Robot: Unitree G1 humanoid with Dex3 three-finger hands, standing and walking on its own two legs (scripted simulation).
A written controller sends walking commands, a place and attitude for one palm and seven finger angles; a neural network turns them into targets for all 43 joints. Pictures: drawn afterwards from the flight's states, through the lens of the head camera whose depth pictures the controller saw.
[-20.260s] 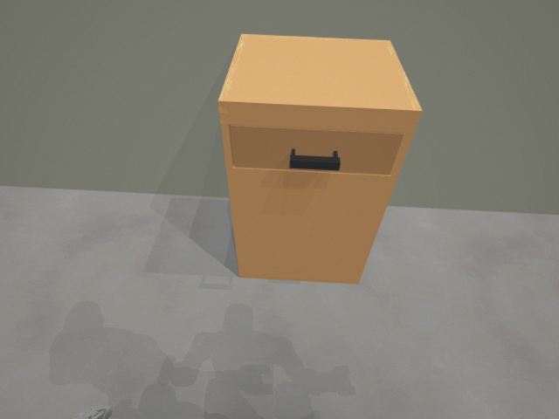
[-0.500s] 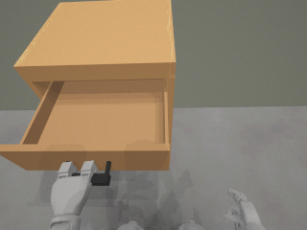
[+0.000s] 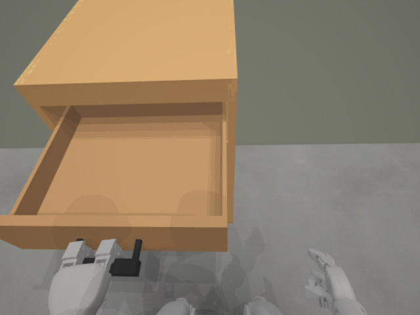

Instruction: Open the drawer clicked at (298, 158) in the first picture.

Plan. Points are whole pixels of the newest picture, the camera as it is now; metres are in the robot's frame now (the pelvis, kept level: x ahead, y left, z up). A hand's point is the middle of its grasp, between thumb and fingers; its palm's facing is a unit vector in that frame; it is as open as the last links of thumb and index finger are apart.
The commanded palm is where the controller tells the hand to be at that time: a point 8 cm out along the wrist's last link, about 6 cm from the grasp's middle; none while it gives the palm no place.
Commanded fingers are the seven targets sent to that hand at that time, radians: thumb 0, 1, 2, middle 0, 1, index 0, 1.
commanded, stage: pull the drawer open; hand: left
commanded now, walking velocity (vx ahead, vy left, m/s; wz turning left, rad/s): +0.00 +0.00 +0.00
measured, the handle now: (105, 255) +0.23 +0.22 -0.01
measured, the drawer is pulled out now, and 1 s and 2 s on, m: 0.30 0.30 0.29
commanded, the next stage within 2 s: open the thumb to release the handle in 0.08 s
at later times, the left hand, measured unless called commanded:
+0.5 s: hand (97, 288) +0.17 +0.22 -0.03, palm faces -0.04 -0.06 -1.00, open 8.4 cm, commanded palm +0.15 +0.24 +0.02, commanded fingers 0.00 -0.29 0.39 -0.31 -1.22 -0.31 -1.22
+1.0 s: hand (98, 287) +0.17 +0.22 -0.03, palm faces -0.03 -0.06 -1.00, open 13.8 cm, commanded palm +0.16 +0.23 +0.02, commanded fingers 0.00 -0.50 0.30 -0.30 -1.20 -0.30 -1.20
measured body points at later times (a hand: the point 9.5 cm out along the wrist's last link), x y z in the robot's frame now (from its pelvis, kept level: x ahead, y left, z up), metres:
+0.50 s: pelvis +0.00 +0.00 -0.01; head +0.08 -0.04 +0.43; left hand +0.17 +0.22 +0.03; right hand +0.21 -0.22 -0.13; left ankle -0.01 +0.12 -0.65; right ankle +0.02 -0.07 -0.65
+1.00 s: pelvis -0.01 -0.01 +0.00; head +0.05 -0.04 +0.44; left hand +0.17 +0.22 +0.03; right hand +0.19 -0.24 -0.11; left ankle -0.01 +0.12 -0.65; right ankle +0.02 -0.07 -0.65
